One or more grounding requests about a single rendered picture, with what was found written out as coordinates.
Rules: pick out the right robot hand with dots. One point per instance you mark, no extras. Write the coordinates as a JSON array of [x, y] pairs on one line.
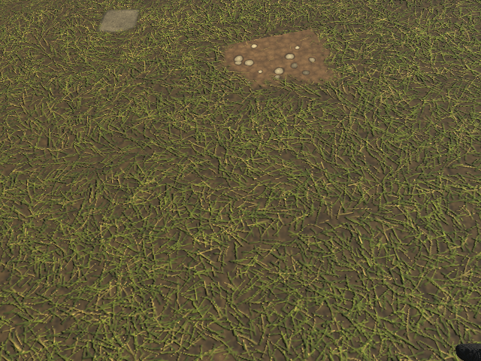
[[469, 352]]

